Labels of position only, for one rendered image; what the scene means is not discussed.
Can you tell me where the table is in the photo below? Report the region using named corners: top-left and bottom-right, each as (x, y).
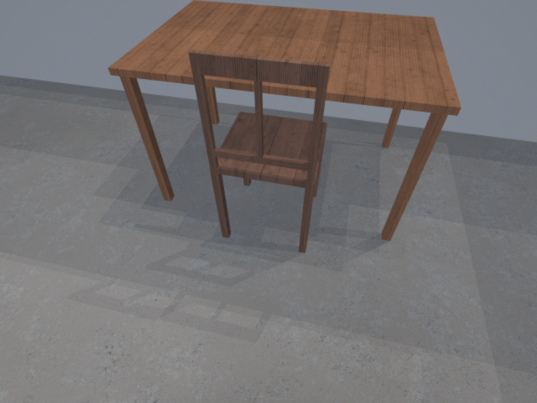
top-left (108, 0), bottom-right (461, 241)

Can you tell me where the chair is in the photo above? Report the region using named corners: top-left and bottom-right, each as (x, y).
top-left (189, 50), bottom-right (330, 253)

